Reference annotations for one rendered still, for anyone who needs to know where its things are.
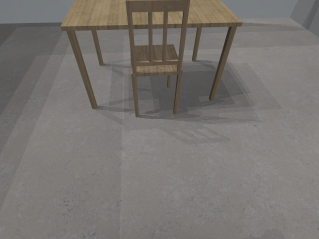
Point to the chair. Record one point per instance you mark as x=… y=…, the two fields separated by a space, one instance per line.
x=157 y=60

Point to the table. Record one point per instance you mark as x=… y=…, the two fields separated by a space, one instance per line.
x=92 y=15

